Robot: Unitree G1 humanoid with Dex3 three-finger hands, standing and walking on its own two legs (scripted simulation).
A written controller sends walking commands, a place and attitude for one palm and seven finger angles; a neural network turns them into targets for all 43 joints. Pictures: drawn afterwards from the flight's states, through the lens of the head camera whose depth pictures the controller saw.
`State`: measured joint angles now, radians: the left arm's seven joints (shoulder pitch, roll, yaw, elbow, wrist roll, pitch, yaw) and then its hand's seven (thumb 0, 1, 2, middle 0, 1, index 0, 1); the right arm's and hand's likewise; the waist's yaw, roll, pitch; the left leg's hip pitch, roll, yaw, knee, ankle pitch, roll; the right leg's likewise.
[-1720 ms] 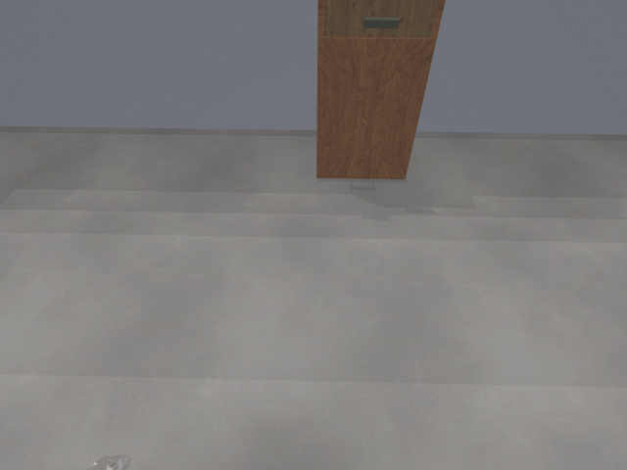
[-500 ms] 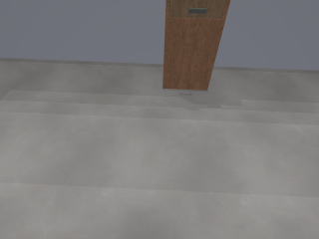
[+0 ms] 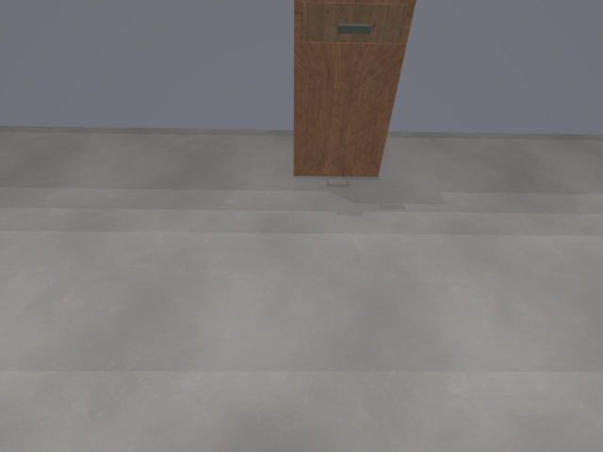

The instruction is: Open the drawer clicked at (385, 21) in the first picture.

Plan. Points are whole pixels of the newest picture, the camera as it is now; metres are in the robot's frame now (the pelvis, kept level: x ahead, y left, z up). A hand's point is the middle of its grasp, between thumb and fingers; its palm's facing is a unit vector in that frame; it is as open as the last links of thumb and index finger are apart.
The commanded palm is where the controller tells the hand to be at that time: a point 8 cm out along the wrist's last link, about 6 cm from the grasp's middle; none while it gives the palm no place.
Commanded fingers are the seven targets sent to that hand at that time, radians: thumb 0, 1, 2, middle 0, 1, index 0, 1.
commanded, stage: walk to a spot facing it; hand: left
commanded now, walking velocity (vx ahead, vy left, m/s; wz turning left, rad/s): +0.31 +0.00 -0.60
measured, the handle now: (353, 26) +1.59 -0.09 -0.01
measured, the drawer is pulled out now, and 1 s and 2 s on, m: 0.00 0.00 0.00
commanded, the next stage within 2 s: turn to face it in 1.90 s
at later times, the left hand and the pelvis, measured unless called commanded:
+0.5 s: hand out of the picture +0.11 +0.16 -0.17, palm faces -0.15 -0.97 -0.17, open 7.3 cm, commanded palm none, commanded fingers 0.00 0.90 0.90 -0.20 -0.30 -0.20 -0.30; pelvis +0.15 -0.02 +0.00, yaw -14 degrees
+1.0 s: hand (274, 254) +0.55 +0.10 -0.16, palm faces -0.48 -0.86 -0.18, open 7.3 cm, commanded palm none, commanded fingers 0.00 0.90 0.90 -0.20 -0.30 -0.20 -0.30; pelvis +0.36 -0.01 +0.00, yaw -28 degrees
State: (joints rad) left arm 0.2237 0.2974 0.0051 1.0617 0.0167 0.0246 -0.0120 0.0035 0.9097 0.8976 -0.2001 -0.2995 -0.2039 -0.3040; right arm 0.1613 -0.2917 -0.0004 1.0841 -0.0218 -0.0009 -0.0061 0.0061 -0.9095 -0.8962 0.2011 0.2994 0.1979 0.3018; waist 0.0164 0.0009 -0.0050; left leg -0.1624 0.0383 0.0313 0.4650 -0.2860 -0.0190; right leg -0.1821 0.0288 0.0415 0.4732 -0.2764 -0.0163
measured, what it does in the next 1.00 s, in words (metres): walks ahead, turning right: left foot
